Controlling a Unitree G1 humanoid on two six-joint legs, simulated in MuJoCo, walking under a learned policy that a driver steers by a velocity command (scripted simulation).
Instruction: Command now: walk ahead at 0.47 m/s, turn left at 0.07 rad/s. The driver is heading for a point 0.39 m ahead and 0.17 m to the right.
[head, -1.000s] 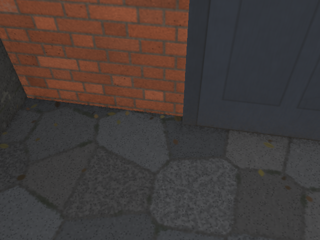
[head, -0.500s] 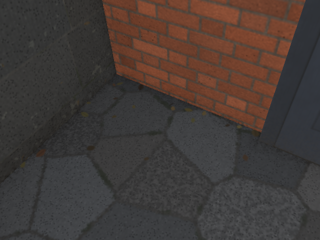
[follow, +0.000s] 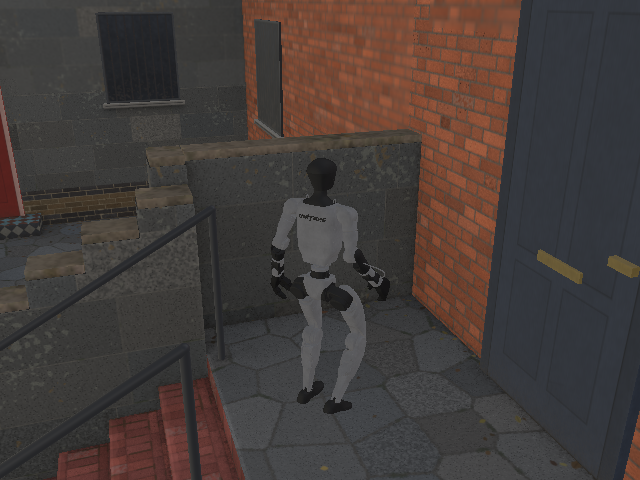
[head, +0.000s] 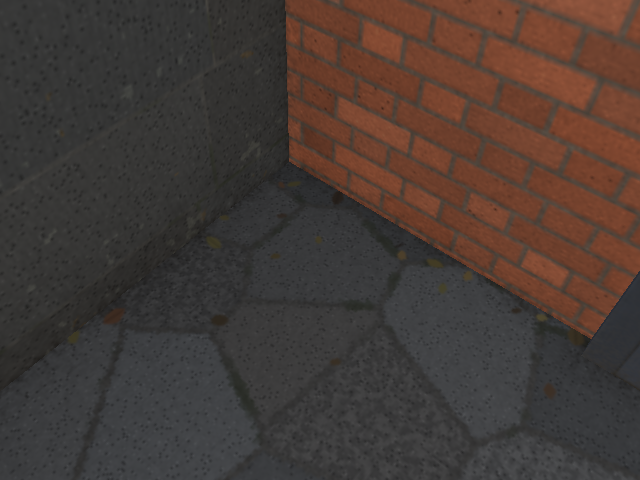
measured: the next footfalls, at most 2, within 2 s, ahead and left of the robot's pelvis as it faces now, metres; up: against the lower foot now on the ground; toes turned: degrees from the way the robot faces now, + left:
right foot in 0.40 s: +0.37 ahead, -0.16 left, +0.00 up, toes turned -12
left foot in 0.88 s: +0.52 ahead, +0.02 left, +0.00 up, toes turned -16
